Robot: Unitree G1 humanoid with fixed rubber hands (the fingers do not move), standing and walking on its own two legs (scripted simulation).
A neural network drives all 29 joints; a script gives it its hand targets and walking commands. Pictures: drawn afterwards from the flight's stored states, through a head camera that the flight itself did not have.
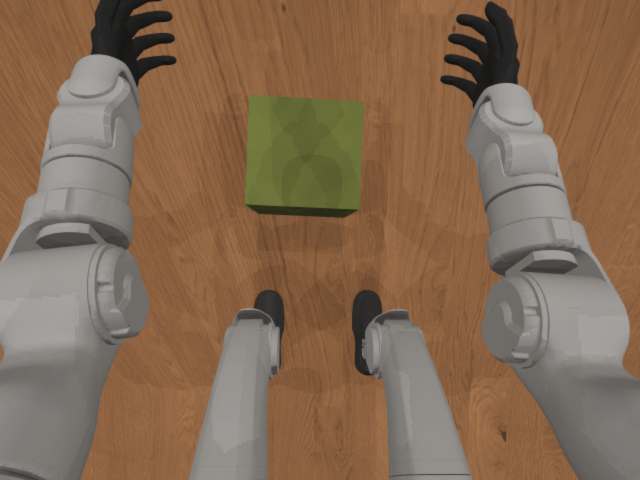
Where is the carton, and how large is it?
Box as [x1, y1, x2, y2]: [245, 95, 363, 217]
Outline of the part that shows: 249,95 245,204 258,213 343,217 357,210 359,206 363,102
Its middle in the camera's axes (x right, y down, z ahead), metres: -0.03 -0.16 +0.83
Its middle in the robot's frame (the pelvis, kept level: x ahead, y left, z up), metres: +0.52 +0.03 -0.52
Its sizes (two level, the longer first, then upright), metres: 0.210 0.200 0.250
